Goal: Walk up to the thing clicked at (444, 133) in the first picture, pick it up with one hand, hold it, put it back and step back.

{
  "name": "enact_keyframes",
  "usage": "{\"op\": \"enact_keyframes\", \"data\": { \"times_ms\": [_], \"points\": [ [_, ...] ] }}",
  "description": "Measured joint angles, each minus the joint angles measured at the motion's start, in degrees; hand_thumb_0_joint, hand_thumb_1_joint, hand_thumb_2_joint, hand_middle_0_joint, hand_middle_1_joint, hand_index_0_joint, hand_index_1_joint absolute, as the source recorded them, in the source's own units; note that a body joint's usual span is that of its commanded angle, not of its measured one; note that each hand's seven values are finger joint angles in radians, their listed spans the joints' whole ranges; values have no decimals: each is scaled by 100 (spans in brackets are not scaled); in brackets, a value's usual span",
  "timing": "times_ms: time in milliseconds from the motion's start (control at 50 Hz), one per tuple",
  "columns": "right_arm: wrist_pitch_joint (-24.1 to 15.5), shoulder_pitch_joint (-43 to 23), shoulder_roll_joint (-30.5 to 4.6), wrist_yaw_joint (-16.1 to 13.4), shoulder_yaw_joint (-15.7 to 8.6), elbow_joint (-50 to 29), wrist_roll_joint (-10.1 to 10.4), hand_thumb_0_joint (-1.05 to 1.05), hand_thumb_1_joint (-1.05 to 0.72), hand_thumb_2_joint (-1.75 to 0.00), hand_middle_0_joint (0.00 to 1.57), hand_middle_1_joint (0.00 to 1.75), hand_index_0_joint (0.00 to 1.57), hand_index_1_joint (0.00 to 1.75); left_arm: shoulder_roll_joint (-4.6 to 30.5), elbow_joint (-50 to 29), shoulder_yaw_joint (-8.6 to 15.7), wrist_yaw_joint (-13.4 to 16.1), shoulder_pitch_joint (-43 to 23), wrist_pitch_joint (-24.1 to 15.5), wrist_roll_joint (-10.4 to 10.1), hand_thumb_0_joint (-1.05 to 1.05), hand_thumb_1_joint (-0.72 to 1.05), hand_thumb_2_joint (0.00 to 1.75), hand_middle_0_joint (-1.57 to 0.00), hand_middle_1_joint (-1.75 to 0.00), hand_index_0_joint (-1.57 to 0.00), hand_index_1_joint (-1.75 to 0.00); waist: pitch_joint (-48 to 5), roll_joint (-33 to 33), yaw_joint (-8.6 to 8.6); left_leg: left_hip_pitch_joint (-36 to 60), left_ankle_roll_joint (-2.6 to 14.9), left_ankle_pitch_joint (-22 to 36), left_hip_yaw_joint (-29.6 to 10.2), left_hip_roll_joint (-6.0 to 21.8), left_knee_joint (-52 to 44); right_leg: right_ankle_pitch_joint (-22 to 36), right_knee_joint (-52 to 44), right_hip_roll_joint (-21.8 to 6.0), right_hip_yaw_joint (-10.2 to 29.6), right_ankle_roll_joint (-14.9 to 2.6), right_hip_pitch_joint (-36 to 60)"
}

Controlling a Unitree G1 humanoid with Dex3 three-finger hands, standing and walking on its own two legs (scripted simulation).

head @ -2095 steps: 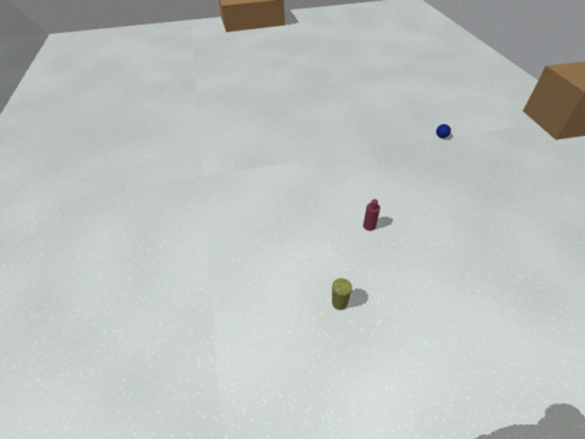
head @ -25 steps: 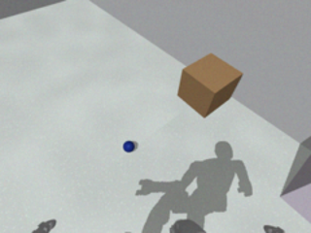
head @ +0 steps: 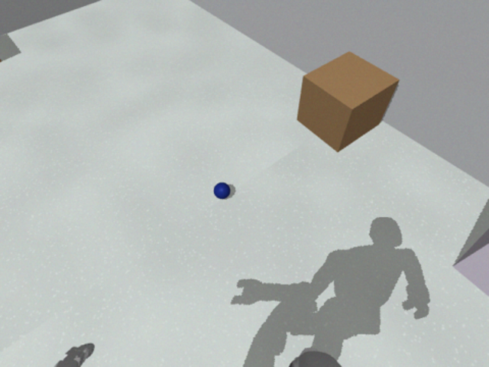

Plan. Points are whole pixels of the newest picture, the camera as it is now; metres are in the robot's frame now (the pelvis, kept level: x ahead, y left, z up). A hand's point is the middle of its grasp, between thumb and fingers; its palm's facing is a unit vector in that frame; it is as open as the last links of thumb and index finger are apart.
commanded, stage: step back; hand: left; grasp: from above
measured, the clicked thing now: (222, 190) +0.90 +0.15 -0.71
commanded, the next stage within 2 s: stand in 1.50 s
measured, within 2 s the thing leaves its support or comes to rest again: neither
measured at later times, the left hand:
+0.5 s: hand out of the picture -0.10 +0.24 -0.13, palm faces -0.06 -0.91 -0.41, open 7.4 cm
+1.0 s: hand out of the picture -0.09 +0.24 -0.13, palm faces +0.01 -0.92 -0.39, open 7.4 cm
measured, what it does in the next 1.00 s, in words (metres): walks backwards: left foot, then right foot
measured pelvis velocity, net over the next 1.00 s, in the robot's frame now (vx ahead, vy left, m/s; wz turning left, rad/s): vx -0.17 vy -0.03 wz -0.01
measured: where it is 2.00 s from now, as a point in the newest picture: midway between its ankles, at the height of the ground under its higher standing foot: outside the picture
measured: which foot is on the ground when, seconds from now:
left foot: up 0.00-0.00, down 0.02-0.40, up 0.42-0.66, down 0.68-0.94, up 0.96-1.00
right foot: down 0.00-0.04, up 0.06-0.34, down 0.36-1.00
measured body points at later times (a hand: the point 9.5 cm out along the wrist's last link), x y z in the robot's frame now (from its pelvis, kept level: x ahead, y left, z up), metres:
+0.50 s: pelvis -0.16 -0.02 +0.01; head -0.14 -0.04 +0.46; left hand -0.10 +0.29 -0.10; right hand -0.07 -0.35 -0.11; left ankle -0.09 +0.12 -0.68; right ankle -0.19 -0.13 -0.72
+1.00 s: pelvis -0.17 -0.03 +0.01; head -0.17 -0.04 +0.46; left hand -0.09 +0.28 -0.10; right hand -0.11 -0.34 -0.12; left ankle -0.17 +0.11 -0.70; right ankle -0.16 -0.13 -0.72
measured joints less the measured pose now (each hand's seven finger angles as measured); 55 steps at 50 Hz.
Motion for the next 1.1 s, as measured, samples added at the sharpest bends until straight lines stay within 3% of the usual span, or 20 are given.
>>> {"op": "enact_keyframes", "data": {
  "times_ms": [60,120,160,200,300,360,380,400,440,480,520,660,720,780,840,880,920,940,1000,1100],
  "points": [
    [-21,-104,178,46,14,77,-51,0,-90,-90,20,30,20,30,120,-3,14,13,-233,69,-79,0,90,90,-21,-30,-20,-30,204,-363,65,180,155,575,247,-144,-521,-237,385,-124,226,-5,-264],
    [-41,-151,241,116,89,57,-82,0,-90,-90,20,30,21,30,80,162,19,33,-261,167,-109,0,90,90,-21,-30,-20,-30,137,-238,-61,20,207,744,139,71,-517,-1416,1814,523,642,-87,-531],
    [-52,-168,283,87,131,35,-94,0,-90,-90,20,30,21,30,83,218,24,25,-220,172,-153,0,90,90,-20,-30,-20,-30,28,-232,-68,-45,192,946,129,175,-687,-1498,2617,788,808,-123,-588],
    [-41,-236,280,70,136,-1,-106,0,-90,-90,20,30,21,30,75,237,30,3,-147,131,-162,0,90,90,-20,-30,-20,-30,-44,-213,-31,-132,186,1119,159,271,-803,-1508,2875,844,809,-70,-446],
    [-85,-497,195,84,93,-205,-128,0,-90,-90,20,30,21,30,56,389,8,-71,60,28,-113,0,90,90,-20,-30,-20,-30,-103,-154,25,-459,141,1434,315,436,-846,-1493,1456,543,576,63,455],
    [-61,-612,95,117,78,-251,-106,0,-90,-90,20,30,21,30,40,618,-12,-107,202,-89,-79,0,90,90,-20,-30,-20,-30,-199,-78,70,-740,44,1500,431,546,-643,-1048,-176,381,347,-72,1160],
    [-39,-664,21,116,55,-213,-93,0,-90,-90,20,30,21,30,-43,740,1,-103,211,-133,-42,0,90,90,-20,-30,-20,-30,-164,120,48,-828,51,1478,342,671,-500,-862,-371,507,262,-104,1239],
    [-14,-659,-16,98,25,-157,-74,0,-90,-90,20,30,21,30,-114,823,-2,-116,252,-153,1,0,90,90,-20,-30,-20,-30,-162,262,4,-899,69,1190,139,647,-356,-787,-375,585,181,-125,1238],
    [34,-517,17,58,2,-7,-43,0,-90,-90,20,30,21,30,-142,887,-25,-154,424,-159,48,0,90,90,-21,-30,-20,-30,-326,179,128,-1031,22,343,-186,283,169,-743,-273,497,272,-199,1095],
    [24,-359,-2,59,2,126,-4,0,-90,-90,20,30,21,30,-172,952,-33,-145,545,-172,47,0,90,90,-21,-30,-20,-30,-416,135,178,-1089,9,218,-404,0,787,-632,-357,389,310,-198,1084],
    [-20,-189,-30,70,-1,237,0,0,-90,-90,20,30,21,30,-184,988,-22,-135,599,-195,54,0,90,90,-21,-30,-20,-30,-468,140,164,-1013,-13,237,-417,-80,1029,-533,-447,311,265,-176,1081],
    [-104,257,6,184,-32,673,-89,0,-90,-90,20,30,20,30,-41,881,12,-180,542,-292,58,0,90,90,-21,-30,-20,-30,-586,134,123,37,-37,98,-24,185,-507,-523,-353,140,-89,-132,944],
    [-234,225,172,193,-63,787,-115,0,-90,-90,20,30,20,30,67,930,-2,-183,470,-223,12,0,90,90,-21,-30,-20,-30,-506,-174,140,359,10,1091,162,-3,-1182,-658,-100,-66,58,-101,861],
    [-354,248,252,236,-38,722,-121,0,-90,-90,20,30,21,30,82,1091,-13,-206,451,-169,-40,0,90,90,-21,-30,-20,-30,-618,-198,46,325,140,1028,177,42,-1168,-1258,517,101,171,-177,611],
    [-423,242,302,241,4,655,-131,0,-90,-90,20,30,21,30,107,1153,1,-239,418,-217,-60,0,90,90,-20,-30,-20,-30,-653,-202,-34,369,117,1051,164,143,-1244,-1383,590,163,132,-190,505],
    [-409,212,291,247,15,635,-131,0,-90,-90,20,30,21,30,101,1176,14,-254,384,-285,-61,0,90,90,-20,-30,-20,-30,-658,-169,-75,364,29,1025,141,221,-1198,-1165,103,175,71,-176,611],
    [-348,176,236,239,16,634,-90,0,-90,-90,20,30,21,30,48,1209,27,-228,318,-366,-43,0,90,90,-20,-30,-20,-30,-629,-43,-80,310,-75,879,77,354,-952,-348,-496,273,-34,-178,833],
    [-305,170,202,219,15,644,-59,0,-90,-90,20,30,21,30,-2,1217,25,-208,285,-407,-17,0,90,90,-20,-30,-20,-30,-629,64,-84,239,-32,774,-18,424,-752,-122,-561,352,-117,-187,883],
    [-209,143,182,139,13,726,-34,0,-90,-90,20,30,21,30,-102,1183,1,-196,246,-488,22,0,90,90,-20,-30,-20,-30,-689,78,7,-145,68,-44,-249,215,225,-250,-515,329,-172,-254,916],
    [-290,53,68,142,-5,752,-37,0,-90,-90,20,30,20,30,-235,1177,-80,-174,227,-557,-8,0,90,90,-21,-30,-20,-30,-614,125,86,-440,64,112,-141,270,349,-220,-768,229,-215,-200,1125]
  ]
}}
